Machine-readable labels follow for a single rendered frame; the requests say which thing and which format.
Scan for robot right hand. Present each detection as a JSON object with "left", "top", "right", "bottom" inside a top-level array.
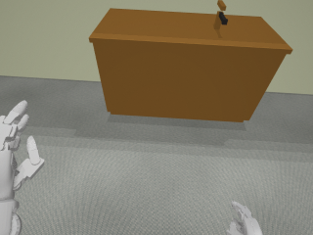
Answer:
[{"left": 226, "top": 201, "right": 263, "bottom": 235}]

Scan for counter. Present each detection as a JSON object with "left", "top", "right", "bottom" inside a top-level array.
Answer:
[{"left": 89, "top": 0, "right": 292, "bottom": 122}]

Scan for tap lever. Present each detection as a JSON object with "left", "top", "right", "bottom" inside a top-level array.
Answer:
[{"left": 218, "top": 12, "right": 228, "bottom": 25}]

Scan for left robot forearm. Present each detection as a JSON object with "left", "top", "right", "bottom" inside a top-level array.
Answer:
[{"left": 0, "top": 199, "right": 22, "bottom": 235}]

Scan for robot left hand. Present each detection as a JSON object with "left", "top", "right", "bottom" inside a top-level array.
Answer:
[{"left": 0, "top": 100, "right": 45, "bottom": 201}]

